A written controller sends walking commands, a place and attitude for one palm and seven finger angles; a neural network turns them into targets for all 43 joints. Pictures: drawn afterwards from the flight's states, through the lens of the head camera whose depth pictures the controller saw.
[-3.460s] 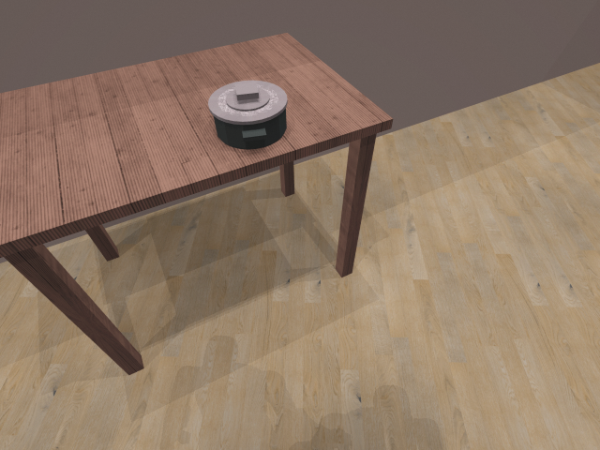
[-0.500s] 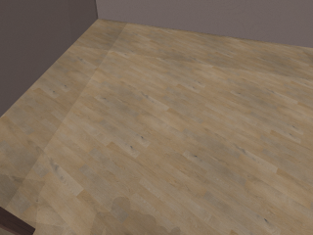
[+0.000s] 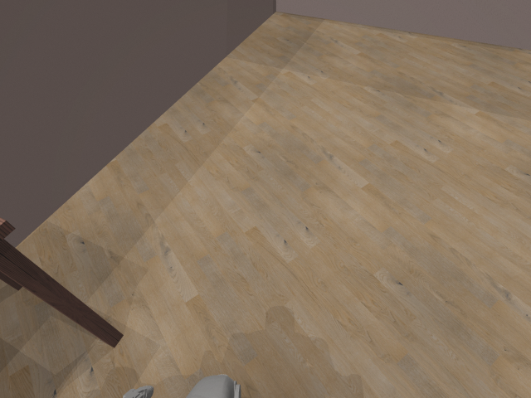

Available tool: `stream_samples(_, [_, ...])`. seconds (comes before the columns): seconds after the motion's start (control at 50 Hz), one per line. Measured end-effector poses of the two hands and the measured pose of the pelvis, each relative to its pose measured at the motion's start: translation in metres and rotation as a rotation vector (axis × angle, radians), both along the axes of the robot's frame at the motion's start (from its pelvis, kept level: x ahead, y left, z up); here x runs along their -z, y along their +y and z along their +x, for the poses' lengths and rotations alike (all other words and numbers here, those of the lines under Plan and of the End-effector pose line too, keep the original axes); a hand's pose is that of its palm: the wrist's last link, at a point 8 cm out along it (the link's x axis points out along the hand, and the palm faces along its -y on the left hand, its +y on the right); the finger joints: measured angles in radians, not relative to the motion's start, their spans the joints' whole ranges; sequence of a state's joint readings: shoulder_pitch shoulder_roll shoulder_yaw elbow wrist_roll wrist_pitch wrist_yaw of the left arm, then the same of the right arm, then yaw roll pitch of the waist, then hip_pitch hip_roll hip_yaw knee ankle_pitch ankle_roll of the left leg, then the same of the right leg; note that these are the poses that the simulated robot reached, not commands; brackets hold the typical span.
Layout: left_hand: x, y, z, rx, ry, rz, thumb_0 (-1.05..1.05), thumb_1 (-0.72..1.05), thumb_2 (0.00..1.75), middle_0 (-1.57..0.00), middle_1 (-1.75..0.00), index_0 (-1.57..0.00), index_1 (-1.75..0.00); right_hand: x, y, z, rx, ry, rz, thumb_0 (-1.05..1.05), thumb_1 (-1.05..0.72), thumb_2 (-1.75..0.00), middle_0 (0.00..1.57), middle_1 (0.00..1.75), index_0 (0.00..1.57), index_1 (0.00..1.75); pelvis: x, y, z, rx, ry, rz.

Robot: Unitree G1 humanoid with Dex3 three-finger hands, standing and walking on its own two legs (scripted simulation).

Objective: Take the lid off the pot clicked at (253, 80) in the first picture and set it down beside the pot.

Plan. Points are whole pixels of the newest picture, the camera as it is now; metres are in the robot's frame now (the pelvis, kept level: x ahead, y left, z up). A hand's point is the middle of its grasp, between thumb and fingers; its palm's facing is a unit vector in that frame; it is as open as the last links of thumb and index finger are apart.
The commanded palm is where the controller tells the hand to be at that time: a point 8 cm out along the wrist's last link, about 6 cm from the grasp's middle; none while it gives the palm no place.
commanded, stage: turn to face it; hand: left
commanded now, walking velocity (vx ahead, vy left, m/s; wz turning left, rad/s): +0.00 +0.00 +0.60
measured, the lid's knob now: out of the picture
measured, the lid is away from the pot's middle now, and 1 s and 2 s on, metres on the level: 0.00 0.00 0.00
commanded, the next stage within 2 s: take the last steps up to it in 1.78 s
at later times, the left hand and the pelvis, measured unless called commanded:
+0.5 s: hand out of the picture +0.00 +0.26 -0.16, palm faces +0.33 -0.90 -0.29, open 7.4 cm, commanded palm none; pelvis +0.00 +0.02 +0.00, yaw +17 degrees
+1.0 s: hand out of the picture -0.08 +0.20 -0.18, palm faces +0.59 -0.77 -0.23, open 7.4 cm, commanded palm none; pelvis -0.01 +0.01 -0.01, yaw +36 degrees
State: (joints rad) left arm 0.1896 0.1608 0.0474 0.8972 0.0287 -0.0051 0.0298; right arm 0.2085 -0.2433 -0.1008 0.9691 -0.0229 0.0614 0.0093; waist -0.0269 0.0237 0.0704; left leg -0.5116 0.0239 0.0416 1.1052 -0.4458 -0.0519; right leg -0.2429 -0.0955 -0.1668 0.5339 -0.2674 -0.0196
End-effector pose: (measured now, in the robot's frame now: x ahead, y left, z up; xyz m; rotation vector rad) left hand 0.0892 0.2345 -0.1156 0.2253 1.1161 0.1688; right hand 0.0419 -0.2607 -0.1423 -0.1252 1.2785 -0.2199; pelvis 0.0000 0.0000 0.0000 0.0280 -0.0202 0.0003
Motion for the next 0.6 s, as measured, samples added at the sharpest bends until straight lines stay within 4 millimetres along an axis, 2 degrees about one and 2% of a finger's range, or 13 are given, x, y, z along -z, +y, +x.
stream_samples(0.06, [0.002,0.005,-0.018,-0.044,0.022,-0.005,0.00,0.90,0.89,-0.20,-0.30,-0.20,-0.30,-0.008,-0.003,0.035,-0.068,-0.046,-0.017,0.01,-0.91,-0.90,0.20,0.30,0.20,0.30,-0.001,-0.001,0.001,-0.038,-0.002,0.007])
stream_samples(0.12, [0.009,0.015,-0.042,-0.094,0.062,-0.013,0.00,0.90,0.89,-0.20,-0.30,-0.20,-0.30,-0.016,0.003,0.071,-0.138,-0.097,-0.033,0.01,-0.91,-0.90,0.20,0.30,0.19,0.30,0.000,0.003,0.001,-0.071,-0.001,0.005])
stream_samples(0.2, [0.024,0.035,-0.076,-0.175,0.120,-0.027,0.00,0.90,0.89,-0.20,-0.30,-0.20,-0.30,-0.026,0.025,0.114,-0.241,-0.169,-0.059,0.01,-0.91,-0.90,0.20,0.30,0.19,0.30,0.007,0.014,0.002,-0.123,0.004,-0.010])
stream_samples(0.26, [0.040,0.054,-0.099,-0.235,0.156,-0.033,0.00,0.90,0.89,-0.20,-0.30,-0.20,-0.30,-0.027,0.042,0.136,-0.311,-0.226,-0.080,0.01,-0.91,-0.90,0.20,0.30,0.20,0.30,0.018,0.024,0.001,-0.166,0.004,-0.022])
stream_samples(0.32, [0.039,0.065,-0.110,-0.283,0.176,-0.023,0.00,0.90,0.89,-0.20,-0.30,-0.20,-0.30,-0.031,0.054,0.138,-0.353,-0.224,-0.084,0.01,-0.91,-0.90,0.20,0.30,0.20,0.30,0.014,0.026,0.000,-0.199,0.001,-0.030])
stream_samples(0.42, [0.023,0.070,-0.111,-0.328,0.129,-0.013,0.00,0.91,0.89,-0.20,-0.30,-0.20,-0.30,-0.029,0.065,0.128,-0.392,-0.156,-0.060,0.01,-0.91,-0.90,0.20,0.30,0.20,0.30,0.004,0.025,-0.001,-0.259,0.009,-0.039])
stream_samples(0.5, [0.013,0.064,-0.109,-0.353,0.101,0.005,0.00,0.91,0.89,-0.20,-0.30,-0.20,-0.30,-0.021,0.065,0.122,-0.405,-0.113,-0.028,0.01,-0.90,-0.90,0.20,0.30,0.20,0.30,0.002,0.019,0.001,-0.305,0.018,-0.043])
stream_samples(0.6, [0.004,0.047,-0.103,-0.386,0.052,0.036,0.00,0.90,0.89,-0.20,-0.30,-0.20,-0.30,-0.003,0.051,0.119,-0.421,-0.065,0.006,0.01,-0.90,-0.90,0.20,0.30,0.20,0.30,0.006,0.001,0.005,-0.370,0.024,-0.038])
